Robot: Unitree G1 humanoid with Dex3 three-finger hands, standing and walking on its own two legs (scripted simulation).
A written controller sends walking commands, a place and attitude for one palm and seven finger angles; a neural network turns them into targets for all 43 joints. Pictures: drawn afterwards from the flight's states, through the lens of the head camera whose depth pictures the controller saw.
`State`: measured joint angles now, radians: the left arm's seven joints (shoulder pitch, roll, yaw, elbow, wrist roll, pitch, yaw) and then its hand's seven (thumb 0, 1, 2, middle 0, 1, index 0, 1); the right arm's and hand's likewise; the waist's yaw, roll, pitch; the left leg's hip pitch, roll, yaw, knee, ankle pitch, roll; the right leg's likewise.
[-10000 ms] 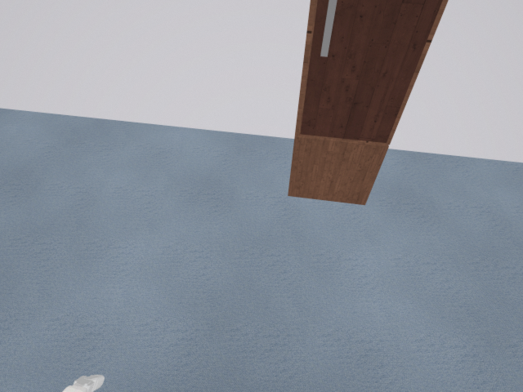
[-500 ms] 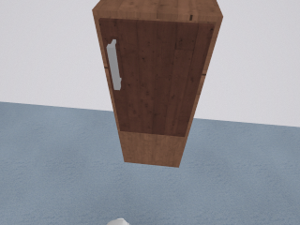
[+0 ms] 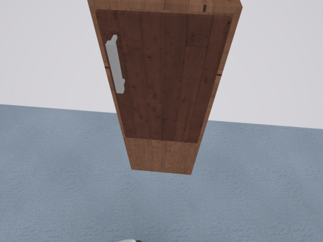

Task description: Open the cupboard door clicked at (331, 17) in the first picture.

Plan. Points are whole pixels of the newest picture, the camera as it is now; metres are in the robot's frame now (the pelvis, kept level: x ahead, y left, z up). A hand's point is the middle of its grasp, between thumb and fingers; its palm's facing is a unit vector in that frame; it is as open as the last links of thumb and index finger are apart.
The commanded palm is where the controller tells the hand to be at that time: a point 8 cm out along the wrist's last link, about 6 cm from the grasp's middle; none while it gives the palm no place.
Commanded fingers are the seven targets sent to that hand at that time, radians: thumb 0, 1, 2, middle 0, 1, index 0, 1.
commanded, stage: come to a stop and stand still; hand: left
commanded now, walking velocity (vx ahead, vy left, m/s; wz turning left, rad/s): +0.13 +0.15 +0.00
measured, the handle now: (117, 65) +0.58 +0.18 +0.10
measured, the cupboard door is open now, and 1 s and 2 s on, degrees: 0 0 0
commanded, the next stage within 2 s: look again from close up in 0.98 s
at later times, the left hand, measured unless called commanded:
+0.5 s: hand out of the picture -0.04 +0.19 -0.18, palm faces +0.08 -0.97 -0.23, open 7.4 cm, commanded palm none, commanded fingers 0.00 0.90 0.90 -0.20 -0.30 -0.20 -0.30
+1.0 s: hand out of the picture +0.01 +0.25 -0.17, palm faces +0.01 -0.97 -0.23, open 7.4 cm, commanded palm none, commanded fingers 0.00 0.90 0.90 -0.20 -0.30 -0.20 -0.30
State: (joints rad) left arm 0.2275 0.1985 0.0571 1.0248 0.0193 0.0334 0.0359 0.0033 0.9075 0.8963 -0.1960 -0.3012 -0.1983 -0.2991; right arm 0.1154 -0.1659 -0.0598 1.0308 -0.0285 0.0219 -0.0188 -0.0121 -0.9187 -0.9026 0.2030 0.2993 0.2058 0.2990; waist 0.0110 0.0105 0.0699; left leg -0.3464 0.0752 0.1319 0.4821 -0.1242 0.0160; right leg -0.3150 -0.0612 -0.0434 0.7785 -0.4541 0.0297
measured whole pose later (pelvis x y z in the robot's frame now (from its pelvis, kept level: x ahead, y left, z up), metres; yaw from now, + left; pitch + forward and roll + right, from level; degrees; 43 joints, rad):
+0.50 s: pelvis -0.01 +0.01 +0.00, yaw +2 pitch +1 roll -1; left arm 0.32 0.15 0.02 1.07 0.02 -0.01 0.05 0.01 0.90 0.90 -0.20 -0.30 -0.20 -0.30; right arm 0.26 -0.22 -0.04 1.01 -0.02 0.02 0.00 0.00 -0.91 -0.90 0.20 0.30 0.20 0.30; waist 0.02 0.02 0.05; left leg -0.24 0.03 0.05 0.56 -0.32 -0.01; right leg -0.27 -0.08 -0.07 0.55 -0.29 0.05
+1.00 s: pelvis -0.01 +0.06 +0.00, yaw +0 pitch -1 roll +0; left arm 0.26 0.19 0.00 1.04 0.02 0.01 0.03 0.00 0.91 0.90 -0.20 -0.30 -0.20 -0.30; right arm 0.26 -0.20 0.01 1.01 -0.02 -0.02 -0.02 -0.01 -0.93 -0.90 0.20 0.30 0.20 0.30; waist 0.01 0.00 0.03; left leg -0.17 -0.05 0.12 0.49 -0.32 0.08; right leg -0.23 -0.12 0.05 0.51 -0.27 0.05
